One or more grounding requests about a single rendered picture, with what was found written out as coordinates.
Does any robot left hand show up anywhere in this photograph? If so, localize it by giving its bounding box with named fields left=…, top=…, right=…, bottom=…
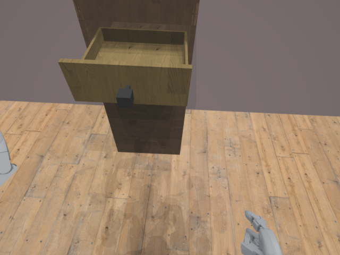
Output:
left=0, top=131, right=18, bottom=187

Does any handle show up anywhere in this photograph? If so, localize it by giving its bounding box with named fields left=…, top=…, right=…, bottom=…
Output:
left=116, top=85, right=134, bottom=108

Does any cabinet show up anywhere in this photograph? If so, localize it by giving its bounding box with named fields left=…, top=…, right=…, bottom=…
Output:
left=73, top=0, right=200, bottom=155

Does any drawer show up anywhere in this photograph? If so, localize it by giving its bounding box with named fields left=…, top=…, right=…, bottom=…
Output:
left=58, top=27, right=192, bottom=106

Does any robot right hand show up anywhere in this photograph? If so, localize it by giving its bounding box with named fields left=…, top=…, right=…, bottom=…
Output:
left=241, top=210, right=282, bottom=255

